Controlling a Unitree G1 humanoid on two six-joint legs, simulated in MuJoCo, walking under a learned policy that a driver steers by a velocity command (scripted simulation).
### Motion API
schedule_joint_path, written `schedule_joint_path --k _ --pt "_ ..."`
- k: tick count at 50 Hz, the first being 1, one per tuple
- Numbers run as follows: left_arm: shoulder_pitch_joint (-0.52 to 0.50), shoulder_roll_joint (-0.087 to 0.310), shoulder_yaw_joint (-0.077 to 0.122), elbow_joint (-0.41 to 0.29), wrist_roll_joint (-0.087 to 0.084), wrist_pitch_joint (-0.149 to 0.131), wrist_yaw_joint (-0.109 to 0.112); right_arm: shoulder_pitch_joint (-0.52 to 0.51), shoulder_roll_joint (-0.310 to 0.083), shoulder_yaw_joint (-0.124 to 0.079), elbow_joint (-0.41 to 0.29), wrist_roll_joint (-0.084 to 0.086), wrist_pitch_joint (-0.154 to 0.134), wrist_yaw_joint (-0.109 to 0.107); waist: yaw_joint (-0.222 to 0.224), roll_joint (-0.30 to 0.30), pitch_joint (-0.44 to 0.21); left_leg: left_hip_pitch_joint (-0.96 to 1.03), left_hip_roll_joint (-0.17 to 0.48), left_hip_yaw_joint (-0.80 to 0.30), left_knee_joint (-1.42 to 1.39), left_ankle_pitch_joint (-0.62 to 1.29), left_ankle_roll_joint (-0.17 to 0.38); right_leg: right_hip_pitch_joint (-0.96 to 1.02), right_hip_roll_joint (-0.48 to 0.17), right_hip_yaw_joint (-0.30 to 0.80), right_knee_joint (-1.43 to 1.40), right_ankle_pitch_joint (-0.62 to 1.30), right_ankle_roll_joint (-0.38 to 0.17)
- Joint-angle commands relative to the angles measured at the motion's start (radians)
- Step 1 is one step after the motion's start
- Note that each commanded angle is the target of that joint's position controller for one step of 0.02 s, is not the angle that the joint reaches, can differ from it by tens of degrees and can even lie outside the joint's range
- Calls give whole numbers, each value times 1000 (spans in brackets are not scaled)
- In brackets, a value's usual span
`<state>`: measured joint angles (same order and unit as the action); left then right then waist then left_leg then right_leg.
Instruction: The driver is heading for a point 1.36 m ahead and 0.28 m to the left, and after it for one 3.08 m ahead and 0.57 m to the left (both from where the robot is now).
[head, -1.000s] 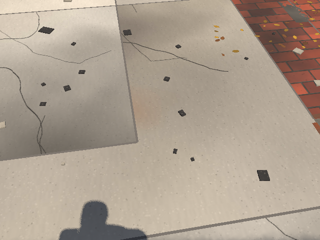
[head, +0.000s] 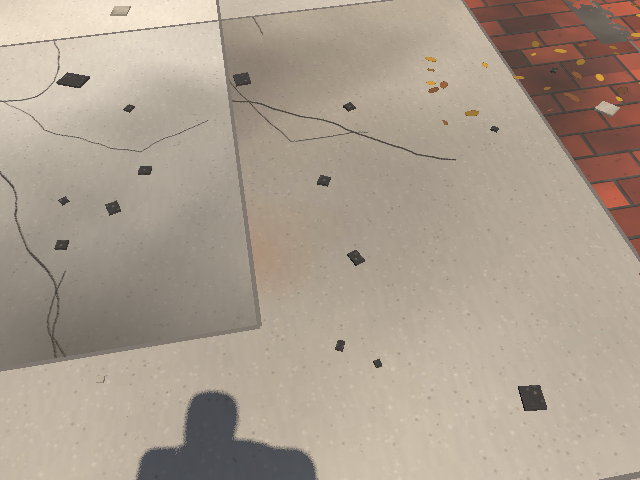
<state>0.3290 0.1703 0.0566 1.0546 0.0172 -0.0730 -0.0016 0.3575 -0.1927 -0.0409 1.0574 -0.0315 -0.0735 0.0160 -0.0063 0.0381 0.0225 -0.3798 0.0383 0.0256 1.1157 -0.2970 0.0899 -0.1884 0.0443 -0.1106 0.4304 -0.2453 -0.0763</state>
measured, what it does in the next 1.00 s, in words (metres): walks ahead: left foot, then right foot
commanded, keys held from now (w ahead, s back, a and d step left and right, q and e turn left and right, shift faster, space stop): w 0.70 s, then w+q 0.30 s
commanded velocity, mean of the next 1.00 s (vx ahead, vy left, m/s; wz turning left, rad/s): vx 0.48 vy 0.00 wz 0.08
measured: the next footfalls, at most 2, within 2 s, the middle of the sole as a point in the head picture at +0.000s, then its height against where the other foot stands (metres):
left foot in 0.36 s outside the picture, level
right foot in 0.92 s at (385, 392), level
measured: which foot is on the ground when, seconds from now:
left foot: up 0.00-0.34, down 0.36-0.92, up 0.94-1.00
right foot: down 0.00-0.38, up 0.40-0.90, down 0.92-1.00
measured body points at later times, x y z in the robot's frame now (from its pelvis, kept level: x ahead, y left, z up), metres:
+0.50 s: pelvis +0.29 +0.03 -0.01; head +0.32 +0.04 +0.44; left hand +0.28 +0.27 -0.16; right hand +0.35 -0.22 -0.15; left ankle +0.34 +0.08 -0.74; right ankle +0.17 -0.08 -0.64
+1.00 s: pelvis +0.57 -0.01 -0.01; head +0.61 -0.02 +0.44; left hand +0.72 +0.23 -0.13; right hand +0.54 -0.26 -0.16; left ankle +0.40 +0.08 -0.66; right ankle +0.66 -0.09 -0.74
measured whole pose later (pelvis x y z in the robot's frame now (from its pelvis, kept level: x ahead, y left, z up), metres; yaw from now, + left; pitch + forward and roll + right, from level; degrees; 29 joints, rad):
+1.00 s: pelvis +0.57 -0.01 -0.01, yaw +6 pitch +1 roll +0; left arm 0.07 0.19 0.05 0.87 0.04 -0.09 -0.01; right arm 0.42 -0.19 -0.05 1.03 0.00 -0.07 -0.01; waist -0.05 0.02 0.07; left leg -0.22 -0.03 -0.01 1.06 -0.41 0.10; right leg -0.40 0.00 -0.12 0.54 -0.16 -0.07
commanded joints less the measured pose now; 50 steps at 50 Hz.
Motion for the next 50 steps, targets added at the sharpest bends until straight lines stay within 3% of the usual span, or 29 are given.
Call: schedule_joint_path --k 1,6,9,12,15,17,18,19,20,21,22,23,24,25,27,30,35,40,43,44,45,46,47,48,49,50 --pt "106 67 -4 3 -2 -26 9 44 -16 -8 -39 -5 9 12 -21 -77 78 -210 56 -22 -2 76 -10 80 -266 302 -308 70 -101" --pt "197 74 -16 24 -2 -36 11 -199 -22 -11 -127 0 27 19 10 -87 121 -347 53 33 -175 183 -45 135 -243 198 -324 313 -117" --pt "220 71 -22 26 -3 -41 12 -334 -5 -1 -176 9 24 22 33 -106 130 -291 22 71 -370 257 -47 139 -220 143 -315 443 -109" --pt "244 85 -20 37 -3 -44 19 -399 -14 0 -203 14 20 21 43 -119 131 -225 -6 95 -491 278 -19 191 -236 123 -301 536 -106" --pt "216 110 -14 38 4 -45 24 -347 -44 -15 -200 12 10 9 -1 -126 86 -111 -52 107 -544 206 36 277 -258 97 -179 834 -92" --pt "190 135 -5 36 9 -36 27 -115 -82 -39 -126 11 -3 -7 -97 -123 -42 128 -107 117 -600 170 75 289 -241 71 104 987 -68" --pt "184 132 -7 29 1 -32 24 40 -119 -57 -78 -5 -11 -16 -158 -102 -124 356 -47 57 -635 171 101 156 -208 54 323 811 -55" --pt "233 55 -23 -3 -22 -30 14 176 -219 -83 -64 -30 -13 -24 -163 46 -262 619 236 -302 -664 23 178 -106 -111 8 687 351 -30" --pt "293 46 -14 -1 -39 -28 3 144 -232 -89 -63 -6 2 -9 -110 170 -347 716 390 -748 -843 -38 289 -346 47 97 969 -255 -15" --pt "182 97 -2 -29 -19 -23 6 10 -195 -79 -82 15 6 -3 -65 40 -197 581 339 -624 -874 -133 245 -437 -40 164 988 -163 -33" --pt "91 95 -2 -54 -9 -28 2 -69 -123 -58 -95 21 -1 0 -53 -18 -77 427 305 -487 -907 -92 212 -442 -79 159 931 -81 -34" --pt "70 72 -2 -55 -5 -28 0 -100 -78 -44 -90 15 -10 0 -17 -53 -8 309 260 -386 -940 9 174 -398 -114 157 857 -40 -34" --pt "66 61 0 -57 12 -15 -3 -92 -36 -29 -72 17 -18 -5 15 -50 21 230 203 -295 -957 95 130 -344 -137 159 797 -21 -28" --pt "110 33 -4 -47 21 0 -9 -73 -35 -25 -59 17 -25 -11 36 -10 15 196 198 -249 -963 151 129 -300 -141 152 763 -22 -17" --pt "89 31 -2 -56 25 19 -15 -14 -50 -23 -38 19 -40 -16 46 -10 31 183 176 -192 -974 264 133 -313 -145 131 722 -11 2" --pt "-51 54 1 -110 23 32 -24 38 -86 -25 -29 19 -43 -17 32 -5 68 214 156 -135 -1011 298 129 -429 -167 100 610 90 29" --pt "-264 46 -10 -184 6 28 -31 128 -79 -13 -16 22 -41 -16 -21 16 89 295 120 -60 -1007 457 97 -456 -141 43 328 247 48" --pt "-392 65 -10 -238 3 14 -28 203 -97 -14 5 13 -33 -28 -57 29 93 458 159 -112 -928 594 118 -467 -101 41 183 230 34" --pt "-333 95 0 -240 -1 -4 -21 150 -127 -23 -9 5 -29 -35 -5 40 62 486 170 -125 -820 777 99 -334 -63 46 108 124 5" --pt "-241 113 10 -213 0 -12 -13 129 -138 -27 -14 6 -28 -34 33 46 16 469 155 -121 -723 874 84 -206 -32 36 80 95 -8" --pt "-77 137 24 -163 7 -22 -2 104 -139 -28 -21 12 -26 -30 106 14 -73 408 111 -92 -542 846 64 7 -27 32 13 148 -29" --pt "89 211 45 -137 36 -32 12 95 -103 -19 -53 27 -28 -25 160 -54 -203 215 55 -64 -278 564 49 274 -208 209 7 77 -69" --pt "132 318 71 -144 55 -27 8 224 23 3 -78 74 -20 -25 101 -285 -351 -142 -109 17 85 -150 5 559 -515 653 -63 24 -189" --pt "59 246 60 -162 27 -9 2 178 -93 -25 -70 45 -10 -31 90 -157 -326 -214 -68 -82 187 -185 23 465 -490 744 -140 -75 -182" --pt "-45 173 38 -177 19 -9 1 95 -101 -33 -90 36 -6 -27 52 -96 -162 -240 -19 -89 180 -94 24 309 -453 576 -166 -98 -146" --pt "-92 126 26 -179 17 -16 -2 49 -76 -31 -102 31 -5 -21 38 -63 -76 -223 17 -85 136 -31 21 185 -410 451 -206 -26 -118"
